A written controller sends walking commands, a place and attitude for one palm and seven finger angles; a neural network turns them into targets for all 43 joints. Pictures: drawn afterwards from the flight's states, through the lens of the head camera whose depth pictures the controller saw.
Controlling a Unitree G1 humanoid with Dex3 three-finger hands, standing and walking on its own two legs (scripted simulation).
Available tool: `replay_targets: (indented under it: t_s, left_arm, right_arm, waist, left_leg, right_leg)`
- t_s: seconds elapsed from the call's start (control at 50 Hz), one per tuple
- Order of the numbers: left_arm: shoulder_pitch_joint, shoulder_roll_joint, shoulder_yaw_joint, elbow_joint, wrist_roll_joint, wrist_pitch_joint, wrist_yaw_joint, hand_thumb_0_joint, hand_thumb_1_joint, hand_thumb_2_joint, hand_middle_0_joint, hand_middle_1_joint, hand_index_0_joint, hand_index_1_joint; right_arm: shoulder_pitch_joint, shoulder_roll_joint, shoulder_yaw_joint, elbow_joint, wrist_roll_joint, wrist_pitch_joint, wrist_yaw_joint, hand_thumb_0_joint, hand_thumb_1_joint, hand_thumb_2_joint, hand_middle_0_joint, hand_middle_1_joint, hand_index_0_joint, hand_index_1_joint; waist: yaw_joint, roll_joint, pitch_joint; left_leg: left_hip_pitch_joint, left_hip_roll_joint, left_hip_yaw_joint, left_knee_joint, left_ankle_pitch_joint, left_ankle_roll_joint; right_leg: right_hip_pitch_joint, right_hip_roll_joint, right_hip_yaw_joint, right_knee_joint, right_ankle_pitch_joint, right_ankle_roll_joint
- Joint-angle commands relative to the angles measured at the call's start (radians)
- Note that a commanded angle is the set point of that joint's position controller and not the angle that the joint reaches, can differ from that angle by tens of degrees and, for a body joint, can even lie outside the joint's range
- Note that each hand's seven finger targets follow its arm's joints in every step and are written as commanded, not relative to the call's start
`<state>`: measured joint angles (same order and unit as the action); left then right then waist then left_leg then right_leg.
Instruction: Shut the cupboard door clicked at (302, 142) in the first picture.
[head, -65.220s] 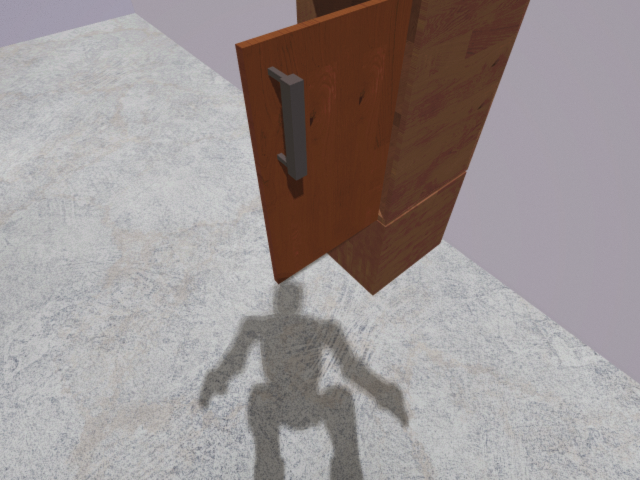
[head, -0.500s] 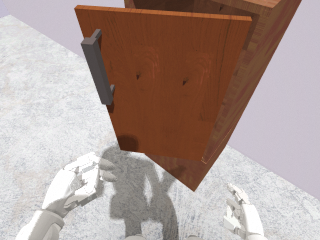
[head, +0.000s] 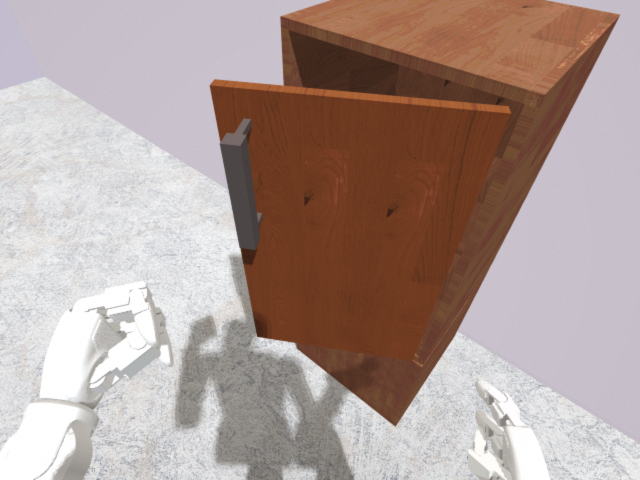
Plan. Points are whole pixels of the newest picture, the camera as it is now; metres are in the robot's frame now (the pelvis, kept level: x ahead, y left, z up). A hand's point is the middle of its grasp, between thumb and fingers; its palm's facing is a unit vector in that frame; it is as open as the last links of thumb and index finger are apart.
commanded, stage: raise the hand and make a fist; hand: left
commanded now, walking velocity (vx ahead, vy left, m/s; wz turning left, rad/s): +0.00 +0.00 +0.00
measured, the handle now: (247, 187) +0.45 +0.15 +0.14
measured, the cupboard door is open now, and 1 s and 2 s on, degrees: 30 30 30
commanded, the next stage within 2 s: bring the fist close to the handle in 0.64 s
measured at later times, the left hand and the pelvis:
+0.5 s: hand (156, 339) +0.22 +0.19 +0.13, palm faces -0.08 -1.00 -0.05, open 3.1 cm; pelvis +0.00 +0.01 +0.02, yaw +0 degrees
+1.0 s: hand (158, 298) +0.25 +0.19 +0.16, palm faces +0.02 -1.00 -0.08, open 3.1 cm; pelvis -0.01 -0.02 +0.02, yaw +1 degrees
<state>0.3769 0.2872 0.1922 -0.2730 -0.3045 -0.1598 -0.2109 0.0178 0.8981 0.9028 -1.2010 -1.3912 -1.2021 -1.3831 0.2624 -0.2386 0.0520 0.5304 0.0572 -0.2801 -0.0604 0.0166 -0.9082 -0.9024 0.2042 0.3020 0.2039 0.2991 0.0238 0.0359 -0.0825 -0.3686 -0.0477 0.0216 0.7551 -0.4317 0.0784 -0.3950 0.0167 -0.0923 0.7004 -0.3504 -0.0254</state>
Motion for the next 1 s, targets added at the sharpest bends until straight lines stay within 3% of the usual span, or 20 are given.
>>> replay_targets:
  t_s: [0.0,0.08,0.16,0.24,0.3,0.34,0.38,0.46,0.48,0.54,0.56,0.62,0.7,0.76,0.78,0.84,0.86,0.92,0.96,0.98]
  left_arm:
    - [-0.120,0.078,-0.022,-0.143,0.014,0.071,-0.059,0.000,0.900,0.900,-1.300,-1.500,-1.300,-1.500]
    - [-0.235,0.178,0.072,-0.215,0.019,0.144,-0.064,0.000,0.900,0.900,-1.300,-1.500,-1.300,-1.500]
    - [-0.347,0.238,0.158,-0.277,-0.008,0.117,-0.033,0.000,0.900,0.900,-1.300,-1.500,-1.300,-1.500]
    - [-0.350,0.146,0.092,-0.189,-0.023,0.139,-0.050,0.000,0.900,0.900,-1.300,-1.500,-1.300,-1.500]
    - [-0.258,0.088,0.035,-0.083,-0.015,0.220,-0.088,0.000,0.900,0.900,-1.300,-1.500,-1.300,-1.500]
    - [-0.240,0.098,0.034,-0.098,-0.006,0.264,-0.103,0.000,0.900,0.900,-1.300,-1.500,-1.300,-1.500]
    - [-0.261,0.146,0.066,-0.148,0.007,0.278,-0.099,0.000,0.900,0.900,-1.300,-1.500,-1.300,-1.500]
    - [-0.358,0.252,0.169,-0.320,0.008,0.189,-0.034,0.000,0.900,0.900,-1.300,-1.500,-1.300,-1.500]
    - [-0.371,0.241,0.169,-0.341,0.009,0.158,-0.022,0.000,0.900,0.900,-1.300,-1.500,-1.300,-1.500]
    - [-0.329,0.163,0.123,-0.262,-0.001,0.106,-0.005,0.000,0.900,0.900,-1.300,-1.500,-1.300,-1.500]
    - [-0.319,0.165,0.113,-0.220,0.006,0.109,-0.008,0.000,0.900,0.900,-1.300,-1.500,-1.300,-1.500]
    - [-0.281,0.104,0.039,-0.127,0.012,0.168,-0.043,0.000,0.900,0.900,-1.300,-1.500,-1.300,-1.500]
    - [-0.284,0.144,0.046,-0.148,0.023,0.236,-0.073,0.000,0.900,0.900,-1.300,-1.500,-1.300,-1.500]
    - [-0.392,0.234,0.133,-0.210,0.012,0.205,-0.048,0.000,0.900,0.900,-1.300,-1.500,-1.300,-1.500]
    - [-0.431,0.224,0.136,-0.230,0.005,0.185,-0.038,0.000,0.900,0.900,-1.300,-1.500,-1.300,-1.500]
    - [-0.500,0.218,0.150,-0.161,-0.011,0.121,-0.014,0.000,0.900,0.900,-1.300,-1.500,-1.300,-1.500]
    - [-0.494,0.248,0.175,-0.113,-0.010,0.113,-0.010,0.000,0.900,0.900,-1.300,-1.500,-1.300,-1.500]
    - [-0.526,0.185,0.102,0.020,-0.001,0.130,-0.042,0.000,0.900,0.900,-1.300,-1.500,-1.300,-1.500]
    - [-0.514,0.187,0.087,0.081,0.002,0.165,-0.070,0.000,0.900,0.900,-1.300,-1.500,-1.300,-1.500]
    - [-0.540,0.180,0.066,0.086,0.006,0.181,-0.083,0.000,0.900,0.900,-1.300,-1.500,-1.300,-1.500]
  right_arm:
    - [-0.071,-0.138,-0.048,-0.147,0.012,-0.045,-0.011,0.000,-0.900,-0.900,0.200,0.300,0.200,0.300]
    - [-0.099,-0.138,-0.037,-0.159,0.006,-0.028,-0.022,0.000,-0.900,-0.900,0.200,0.300,0.200,0.300]
    - [-0.118,-0.125,-0.022,-0.143,-0.004,-0.025,-0.027,0.000,-0.900,-0.900,0.200,0.300,0.200,0.300]
    - [-0.122,-0.122,-0.018,-0.115,0.005,-0.027,-0.023,0.000,-0.900,-0.900,0.200,0.300,0.200,0.300]
    - [-0.116,-0.134,-0.028,-0.111,0.017,-0.017,-0.016,0.000,-0.900,-0.900,0.200,0.300,0.200,0.300]
    - [-0.130,-0.140,-0.033,-0.125,0.020,-0.007,-0.012,0.000,-0.900,-0.900,0.200,0.300,0.200,0.300]
    - [-0.146,-0.144,-0.038,-0.142,0.017,0.003,-0.011,0.000,-0.900,-0.900,0.200,0.300,0.200,0.300]
    - [-0.157,-0.130,-0.030,-0.154,-0.006,-0.001,-0.015,0.000,-0.900,-0.900,0.200,0.300,0.200,0.300]
    - [-0.151,-0.123,-0.028,-0.152,-0.010,-0.005,-0.015,0.000,-0.900,-0.900,0.200,0.300,0.200,0.300]
    - [-0.130,-0.119,-0.026,-0.119,-0.006,-0.016,-0.012,0.000,-0.900,-0.900,0.200,0.300,0.200,0.300]
    - [-0.123,-0.128,-0.030,-0.108,-0.004,-0.016,-0.011,0.000,-0.900,-0.900,0.200,0.300,0.200,0.300]
    - [-0.130,-0.135,-0.033,-0.103,0.010,-0.013,-0.014,0.000,-0.900,-0.900,0.200,0.300,0.200,0.300]
    - [-0.149,-0.143,-0.039,-0.131,0.018,-0.004,-0.021,0.000,-0.900,-0.900,0.200,0.300,0.200,0.300]
    - [-0.163,-0.143,-0.034,-0.129,0.005,-0.006,-0.032,0.000,-0.900,-0.900,0.200,0.300,0.200,0.300]
    - [-0.170,-0.136,-0.031,-0.131,0.001,-0.008,-0.034,0.000,-0.900,-0.900,0.200,0.300,0.200,0.300]
    - [-0.154,-0.126,-0.024,-0.099,0.000,-0.018,-0.039,0.000,-0.900,-0.900,0.200,0.300,0.200,0.300]
    - [-0.144,-0.133,-0.027,-0.083,-0.001,-0.016,-0.039,0.000,-0.900,-0.900,0.200,0.300,0.200,0.300]
    - [-0.149,-0.135,-0.027,-0.070,0.011,-0.011,-0.041,0.000,-0.900,-0.900,0.200,0.300,0.200,0.300]
    - [-0.146,-0.146,-0.034,-0.076,0.017,-0.009,-0.041,0.000,-0.900,-0.900,0.200,0.300,0.200,0.300]
    - [-0.150,-0.147,-0.034,-0.081,0.021,-0.004,-0.042,0.000,-0.900,-0.900,0.200,0.300,0.200,0.300]
  waist:
    - [-0.004,0.026,-0.001]
    - [0.016,-0.006,-0.069]
    - [0.031,0.032,-0.110]
    - [0.018,0.078,-0.050]
    - [0.015,0.018,0.001]
    - [0.018,0.011,-0.002]
    - [0.022,-0.037,-0.038]
    - [0.039,0.017,-0.115]
    - [0.041,0.052,-0.139]
    - [0.022,0.082,-0.059]
    - [0.014,0.051,-0.040]
    - [0.003,0.067,0.041]
    - [0.005,-0.017,0.009]
    - [0.009,-0.039,-0.037]
    - [0.012,-0.025,-0.071]
    - [-0.002,0.017,-0.048]
    - [0.001,-0.005,-0.041]
    - [-0.016,0.039,0.017]
    - [-0.012,0.011,0.004]
    - [-0.015,0.026,-0.005]
  left_leg:
    - [0.043,0.070,-0.119,-0.209,0.310,-0.081]
    - [0.090,0.068,-0.121,-0.233,0.351,-0.077]
    - [0.158,0.072,-0.129,-0.256,0.419,-0.097]
    - [0.185,0.078,-0.144,-0.277,0.432,-0.114]
    - [0.148,0.075,-0.138,-0.285,0.404,-0.111]
    - [0.136,0.069,-0.127,-0.287,0.380,-0.104]
    - [0.131,0.066,-0.114,-0.283,0.361,-0.087]
    - [0.182,0.064,-0.117,-0.283,0.412,-0.092]
    - [0.197,0.065,-0.120,-0.289,0.430,-0.097]
    - [0.196,0.072,-0.126,-0.291,0.417,-0.109]
    - [0.182,0.075,-0.126,-0.293,0.386,-0.101]
    - [0.140,0.066,-0.118,-0.307,0.266,-0.088]
    - [0.123,0.060,-0.105,-0.303,0.217,-0.058]
    - [0.138,0.057,-0.100,-0.286,0.245,-0.049]
    - [0.149,0.053,-0.101,-0.287,0.257,-0.048]
    - [0.158,0.051,-0.098,-0.285,0.261,-0.056]
    - [0.145,0.053,-0.094,-0.281,0.253,-0.052]
    - [0.127,0.047,-0.084,-0.282,0.209,-0.051]
    - [0.111,0.047,-0.076,-0.269,0.213,-0.046]
    - [0.111,0.045,-0.071,-0.265,0.223,-0.044]
  right_leg:
    - [0.065,-0.007,0.023,-0.115,0.212,-0.005]
    - [0.132,-0.009,0.024,-0.137,0.240,-0.006]
    - [0.170,-0.003,0.013,-0.148,0.261,-0.011]
    - [0.141,-0.001,0.006,-0.167,0.262,-0.008]
    - [0.136,-0.005,0.006,-0.181,0.267,-0.008]
    - [0.146,-0.007,0.011,-0.186,0.265,-0.008]
    - [0.171,-0.012,0.021,-0.193,0.257,-0.006]
    - [0.204,-0.007,0.023,-0.184,0.265,-0.009]
    - [0.210,-0.006,0.021,-0.181,0.267,-0.011]
    - [0.162,0.000,0.013,-0.189,0.254,-0.010]
    - [0.159,-0.002,0.016,-0.198,0.240,-0.009]
    - [0.130,-0.008,0.022,-0.220,0.182,-0.008]
    - [0.159,-0.015,0.040,-0.237,0.141,-0.003]
    - [0.179,-0.017,0.051,-0.239,0.140,0.000]
    - [0.189,-0.018,0.050,-0.235,0.143,0.001]
    - [0.168,-0.014,0.046,-0.235,0.148,0.001]
    - [0.174,-0.017,0.055,-0.244,0.140,0.000]
    - [0.140,-0.024,0.064,-0.254,0.112,-0.001]
    - [0.160,-0.033,0.085,-0.259,0.120,-0.001]
    - [0.165,-0.036,0.088,-0.257,0.131,-0.001]
